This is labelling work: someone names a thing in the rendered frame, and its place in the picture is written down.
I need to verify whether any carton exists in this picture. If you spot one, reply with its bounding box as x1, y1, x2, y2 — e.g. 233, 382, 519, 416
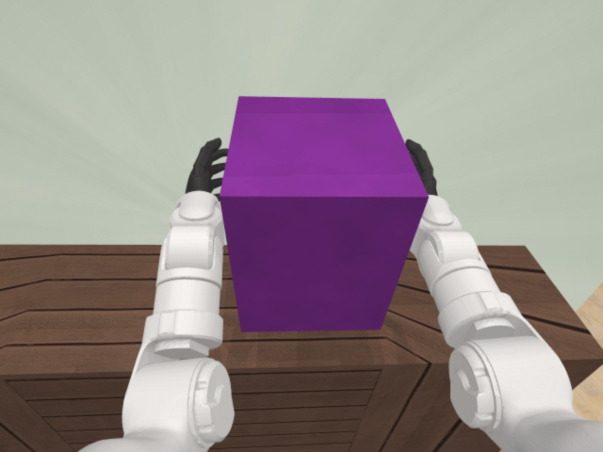
220, 96, 429, 332

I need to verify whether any left robot forearm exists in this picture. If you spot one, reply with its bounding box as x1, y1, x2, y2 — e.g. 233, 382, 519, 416
122, 191, 224, 433

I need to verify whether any right robot forearm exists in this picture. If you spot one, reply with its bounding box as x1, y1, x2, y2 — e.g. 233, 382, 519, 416
410, 195, 573, 406

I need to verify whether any robot left hand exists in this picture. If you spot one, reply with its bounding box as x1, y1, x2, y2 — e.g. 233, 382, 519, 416
186, 137, 229, 202

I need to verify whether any left robot upper arm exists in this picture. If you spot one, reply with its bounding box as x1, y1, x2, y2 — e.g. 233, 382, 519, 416
78, 357, 235, 452

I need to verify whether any robot right hand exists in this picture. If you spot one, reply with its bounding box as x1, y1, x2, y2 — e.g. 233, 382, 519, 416
405, 139, 438, 196

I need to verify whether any pedestal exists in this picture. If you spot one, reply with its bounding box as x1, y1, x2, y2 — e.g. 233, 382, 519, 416
0, 245, 603, 452

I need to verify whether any right robot upper arm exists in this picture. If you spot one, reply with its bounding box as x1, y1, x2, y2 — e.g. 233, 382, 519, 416
448, 335, 603, 452

